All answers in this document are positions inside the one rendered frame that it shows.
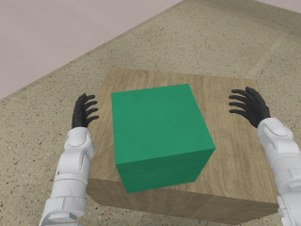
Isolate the pedestal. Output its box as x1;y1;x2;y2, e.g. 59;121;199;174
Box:
86;67;280;225

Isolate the left robot hand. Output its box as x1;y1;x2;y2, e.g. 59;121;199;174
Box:
71;93;100;129

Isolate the left robot forearm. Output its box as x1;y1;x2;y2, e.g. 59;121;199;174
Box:
39;127;95;226

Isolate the right robot hand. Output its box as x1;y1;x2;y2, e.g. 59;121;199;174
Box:
229;87;271;128

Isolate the right robot upper arm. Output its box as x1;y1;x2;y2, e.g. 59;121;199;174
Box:
277;191;301;226

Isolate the right robot forearm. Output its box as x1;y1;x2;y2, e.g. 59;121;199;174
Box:
256;118;301;195

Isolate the carton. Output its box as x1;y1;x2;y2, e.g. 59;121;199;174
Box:
111;83;215;194

